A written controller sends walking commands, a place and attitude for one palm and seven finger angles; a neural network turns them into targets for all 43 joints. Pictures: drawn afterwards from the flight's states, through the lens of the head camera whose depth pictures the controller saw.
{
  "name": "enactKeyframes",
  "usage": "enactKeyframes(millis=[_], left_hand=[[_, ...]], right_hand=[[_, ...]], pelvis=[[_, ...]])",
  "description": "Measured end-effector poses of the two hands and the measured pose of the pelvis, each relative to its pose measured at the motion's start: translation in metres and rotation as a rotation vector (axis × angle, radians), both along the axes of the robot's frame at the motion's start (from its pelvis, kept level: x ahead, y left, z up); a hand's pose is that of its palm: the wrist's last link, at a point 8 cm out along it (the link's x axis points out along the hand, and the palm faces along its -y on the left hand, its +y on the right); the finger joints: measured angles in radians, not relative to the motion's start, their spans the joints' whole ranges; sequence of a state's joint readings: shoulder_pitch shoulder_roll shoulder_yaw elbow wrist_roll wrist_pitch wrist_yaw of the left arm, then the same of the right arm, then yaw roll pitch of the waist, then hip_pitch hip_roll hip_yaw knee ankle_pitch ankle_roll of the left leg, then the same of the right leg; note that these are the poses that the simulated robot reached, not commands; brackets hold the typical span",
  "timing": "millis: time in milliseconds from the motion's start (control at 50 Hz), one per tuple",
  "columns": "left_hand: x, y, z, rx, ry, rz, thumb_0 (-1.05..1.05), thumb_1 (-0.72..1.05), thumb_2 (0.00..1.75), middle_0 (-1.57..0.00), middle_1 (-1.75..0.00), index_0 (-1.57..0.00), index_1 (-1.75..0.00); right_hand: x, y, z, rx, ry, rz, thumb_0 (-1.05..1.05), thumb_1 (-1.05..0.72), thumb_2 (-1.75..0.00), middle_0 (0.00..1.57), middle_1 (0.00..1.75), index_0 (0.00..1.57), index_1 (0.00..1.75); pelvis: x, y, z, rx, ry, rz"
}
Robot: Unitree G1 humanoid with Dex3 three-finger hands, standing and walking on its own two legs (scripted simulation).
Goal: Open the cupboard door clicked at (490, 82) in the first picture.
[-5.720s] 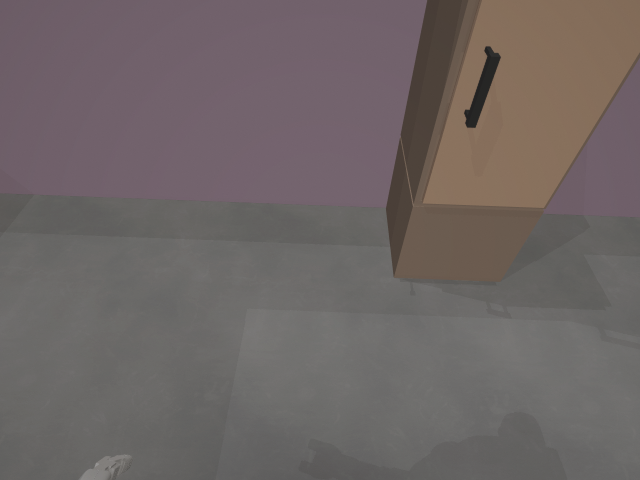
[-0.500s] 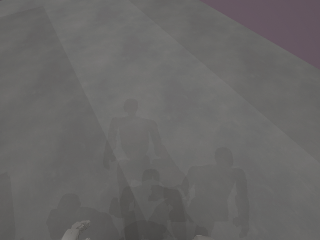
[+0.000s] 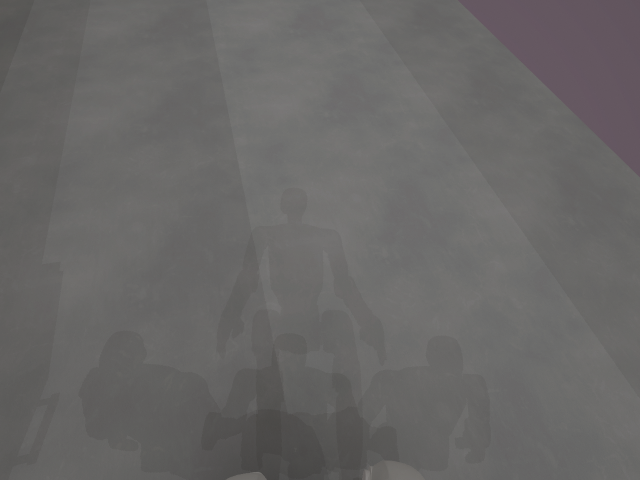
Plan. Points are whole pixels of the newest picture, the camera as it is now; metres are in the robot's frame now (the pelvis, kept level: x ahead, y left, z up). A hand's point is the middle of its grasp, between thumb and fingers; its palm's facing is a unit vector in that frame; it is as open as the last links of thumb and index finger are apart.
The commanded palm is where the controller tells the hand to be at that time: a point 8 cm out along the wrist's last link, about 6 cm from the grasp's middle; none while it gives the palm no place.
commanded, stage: turn to face it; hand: left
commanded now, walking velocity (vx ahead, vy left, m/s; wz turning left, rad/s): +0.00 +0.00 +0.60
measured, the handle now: out of the picture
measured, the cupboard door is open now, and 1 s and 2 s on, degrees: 0 0 0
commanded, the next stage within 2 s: none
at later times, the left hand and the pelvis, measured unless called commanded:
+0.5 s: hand out of the picture +0.02 +0.17 -0.14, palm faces +0.30 -0.91 -0.27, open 7.4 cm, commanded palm none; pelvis -0.04 -0.06 +0.00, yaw +17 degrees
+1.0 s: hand out of the picture -0.19 +0.14 -0.18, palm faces +0.62 -0.75 -0.24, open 7.4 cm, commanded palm none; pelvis -0.09 -0.04 +0.00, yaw +37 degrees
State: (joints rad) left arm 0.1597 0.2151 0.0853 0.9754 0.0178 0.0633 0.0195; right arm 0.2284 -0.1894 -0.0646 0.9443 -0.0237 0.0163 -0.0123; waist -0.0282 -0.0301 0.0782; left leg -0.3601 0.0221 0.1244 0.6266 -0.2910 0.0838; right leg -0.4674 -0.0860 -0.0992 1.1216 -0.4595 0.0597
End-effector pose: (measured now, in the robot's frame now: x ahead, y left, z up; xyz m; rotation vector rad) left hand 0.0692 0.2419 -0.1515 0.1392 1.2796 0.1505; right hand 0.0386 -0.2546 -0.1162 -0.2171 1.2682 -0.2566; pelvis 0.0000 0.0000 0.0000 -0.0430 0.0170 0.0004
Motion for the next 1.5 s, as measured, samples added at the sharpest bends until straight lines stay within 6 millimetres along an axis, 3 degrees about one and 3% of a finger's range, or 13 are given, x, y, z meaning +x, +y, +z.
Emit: enactKeyframes(millis=[120,240,440,520,600,700,820,960,1020,1160,1300,1400,1500], left_hand=[[-0.024,0.027,0.02,0.048,-0.002,0.068,0.0,0.91,0.9,-0.19,-0.3,-0.19,-0.3],[-0.034,0.029,0.029,0.072,-0.059,0.126,0.0,0.91,0.9,-0.19,-0.3,-0.19,-0.3],[-0.054,-0.016,0.042,0.092,-0.158,0.199,0.0,0.91,0.9,-0.2,-0.3,-0.19,-0.3],[-0.089,-0.04,0.046,0.127,-0.153,0.256,0.0,0.91,0.9,-0.2,-0.3,-0.2,-0.3],[-0.131,-0.058,0.054,0.134,-0.088,0.333,0.0,0.91,0.9,-0.2,-0.3,-0.2,-0.3],[-0.166,-0.074,0.053,0.125,-0.051,0.408,0.0,0.9,0.9,-0.2,-0.3,-0.2,-0.3],[-0.212,-0.086,0.042,0.086,-0.01,0.513,0.0,0.9,0.9,-0.2,-0.3,-0.2,-0.3],[-0.283,-0.075,0.009,0.025,0.072,0.65,0.0,0.9,0.9,-0.2,-0.3,-0.2,-0.3],[-0.302,-0.064,0.004,0.018,0.109,0.686,0.0,0.91,0.9,-0.2,-0.3,-0.2,-0.3],[-0.294,-0.03,0.022,0.058,-0.003,0.737,0.01,0.91,0.9,-0.2,-0.3,-0.19,-0.3],[-0.264,-0.009,0.039,0.126,-0.121,0.757,0.0,0.91,0.9,-0.19,-0.3,-0.19,-0.3],[-0.239,-0.01,0.051,0.173,-0.184,0.769,0.0,0.91,0.9,-0.2,-0.3,-0.19,-0.3],[-0.232,-0.03,0.058,0.229,-0.208,0.793,0.0,0.91,0.9,-0.2,-0.3,-0.2,-0.3]], right_hand=[[0.009,0.007,0.011,0.005,0.001,0.065,0.0,-0.91,-0.9,0.2,0.29,0.2,0.3],[0.017,0.006,0.011,0.027,-0.012,0.126,0.0,-0.9,-0.9,0.2,0.29,0.21,0.3],[0.028,-0.028,-0.008,0.069,-0.021,0.226,0.0,-0.9,-0.9,0.2,0.3,0.21,0.3],[0.039,-0.047,-0.02,0.086,-0.015,0.27,0.01,-0.9,-0.9,0.2,0.29,0.21,0.3],[0.049,-0.056,-0.015,0.093,0.001,0.335,0.01,-0.91,-0.9,0.2,0.29,0.2,0.3],[0.055,-0.058,-0.013,0.086,0.041,0.416,0.0,-0.91,-0.9,0.2,0.29,0.2,0.3],[0.076,-0.03,-0.014,0.065,0.08,0.543,0.01,-0.91,-0.9,0.2,0.29,0.2,0.3],[0.118,0.05,-0.007,0.05,-0.056,0.723,0.01,-0.91,-0.9,0.2,0.29,0.2,0.3],[0.124,0.079,0.005,0.055,-0.12,0.774,0.01,-0.91,-0.9,0.2,0.29,0.2,0.3],[0.117,0.102,0.02,0.039,-0.116,0.835,0.0,-0.9,-0.9,0.2,0.29,0.21,0.3],[0.105,0.095,0.01,0.05,-0.045,0.855,0.0,-0.9,-0.9,0.2,0.3,0.21,0.3],[0.102,0.075,-0.006,0.055,0.032,0.862,0.0,-0.9,-0.9,0.2,0.3,0.21,0.3],[0.116,0.059,-0.028,0.07,0.089,0.881,0.01,-0.9,-0.9,0.2,0.29,0.21,0.3]], pelvis=[[-0.005,0.004,0.013,-0.008,0.011,0.057],[-0.014,-0.005,0.014,-0.004,0.003,0.127],[-0.037,-0.043,0.007,0.021,0.004,0.255],[-0.044,-0.064,0.003,0.048,0.002,0.306],[-0.047,-0.074,0.012,0.067,-0.002,0.368],[-0.051,-0.081,0.015,0.079,-0.001,0.449],[-0.06,-0.075,0.012,0.075,0.009,0.538],[-0.08,-0.048,-0.005,0.046,0.023,0.628],[-0.087,-0.04,-0.003,0.039,0.017,0.648],[-0.093,-0.029,0.012,0.006,0.008,0.731],[-0.088,-0.031,0.013,0.018,0.012,0.812],[-0.077,-0.042,0.01,0.029,0.021,0.875],[-0.063,-0.056,0.002,0.051,0.025,0.936]])
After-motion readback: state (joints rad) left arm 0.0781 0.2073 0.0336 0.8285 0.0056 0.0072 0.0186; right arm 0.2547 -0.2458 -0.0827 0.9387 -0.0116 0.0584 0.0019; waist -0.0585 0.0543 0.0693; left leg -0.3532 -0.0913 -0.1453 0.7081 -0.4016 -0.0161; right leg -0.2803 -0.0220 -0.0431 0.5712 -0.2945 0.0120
